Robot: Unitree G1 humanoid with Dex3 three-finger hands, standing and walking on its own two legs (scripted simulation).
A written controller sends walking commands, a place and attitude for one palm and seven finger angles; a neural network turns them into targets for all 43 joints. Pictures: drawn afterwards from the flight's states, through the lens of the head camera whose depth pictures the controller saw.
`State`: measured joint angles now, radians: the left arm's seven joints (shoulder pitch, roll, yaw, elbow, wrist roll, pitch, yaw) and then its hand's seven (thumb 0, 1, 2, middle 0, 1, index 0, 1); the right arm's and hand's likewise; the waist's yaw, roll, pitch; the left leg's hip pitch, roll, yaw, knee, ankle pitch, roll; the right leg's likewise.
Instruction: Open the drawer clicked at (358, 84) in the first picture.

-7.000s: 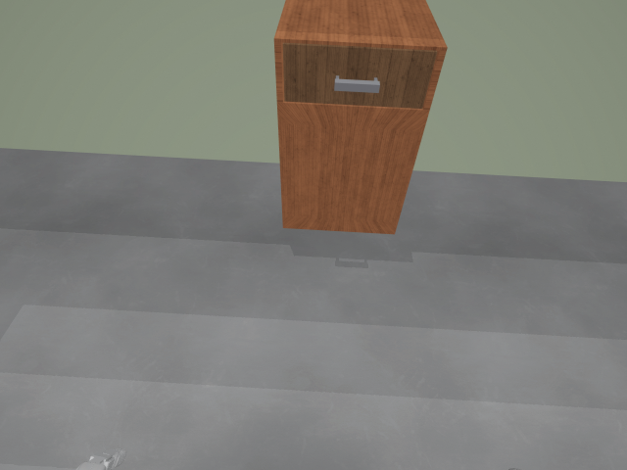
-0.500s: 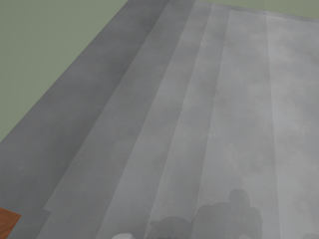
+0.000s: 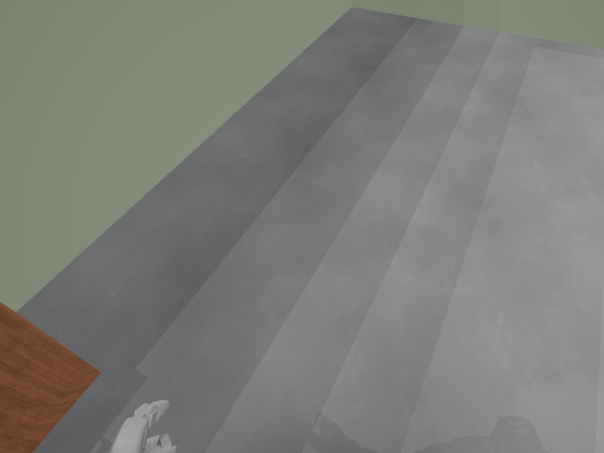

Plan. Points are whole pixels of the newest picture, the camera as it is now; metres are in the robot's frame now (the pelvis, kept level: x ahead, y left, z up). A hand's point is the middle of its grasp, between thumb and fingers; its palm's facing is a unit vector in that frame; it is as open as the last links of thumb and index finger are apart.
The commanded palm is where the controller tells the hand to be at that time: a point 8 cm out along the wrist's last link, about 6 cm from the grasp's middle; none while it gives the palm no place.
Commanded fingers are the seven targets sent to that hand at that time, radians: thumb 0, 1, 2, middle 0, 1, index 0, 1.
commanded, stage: turn to face it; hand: left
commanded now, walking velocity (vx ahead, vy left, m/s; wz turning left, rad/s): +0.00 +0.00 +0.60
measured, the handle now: out of the picture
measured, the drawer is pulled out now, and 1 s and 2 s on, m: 0.00 0.00 0.00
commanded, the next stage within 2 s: take the last steps up to it in 1.50 s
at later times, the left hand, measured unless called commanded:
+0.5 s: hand out of the picture -0.07 +0.23 -0.18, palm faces +0.38 -0.89 -0.25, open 7.4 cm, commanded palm none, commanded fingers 0.00 0.90 0.90 -0.20 -0.30 -0.20 -0.30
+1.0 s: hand out of the picture -0.04 +0.27 -0.14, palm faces +0.56 -0.79 -0.26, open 7.4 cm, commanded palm none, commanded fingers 0.00 0.90 0.90 -0.20 -0.30 -0.20 -0.30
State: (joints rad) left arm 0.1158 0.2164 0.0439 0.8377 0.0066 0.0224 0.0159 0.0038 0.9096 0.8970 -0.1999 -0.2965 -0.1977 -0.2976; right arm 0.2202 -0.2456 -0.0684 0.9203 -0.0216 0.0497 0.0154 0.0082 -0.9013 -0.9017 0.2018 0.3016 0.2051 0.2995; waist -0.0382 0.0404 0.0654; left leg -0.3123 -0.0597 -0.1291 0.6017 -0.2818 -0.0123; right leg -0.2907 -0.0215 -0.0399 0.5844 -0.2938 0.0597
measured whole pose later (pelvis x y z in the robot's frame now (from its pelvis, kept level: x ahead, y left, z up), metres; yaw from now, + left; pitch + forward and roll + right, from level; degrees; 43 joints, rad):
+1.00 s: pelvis -0.04 +0.03 +0.01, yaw +36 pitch +1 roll -1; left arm 0.10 0.24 0.06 0.87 0.01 0.06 0.02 0.00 0.91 0.90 -0.20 -0.30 -0.20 -0.30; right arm 0.26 -0.21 -0.05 0.94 -0.03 0.04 0.01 0.01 -0.90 -0.90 0.20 0.30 0.21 0.30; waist -0.05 0.00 0.06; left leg -0.28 -0.11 -0.14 0.45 -0.18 0.06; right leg -0.40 -0.03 0.02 0.87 -0.42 0.10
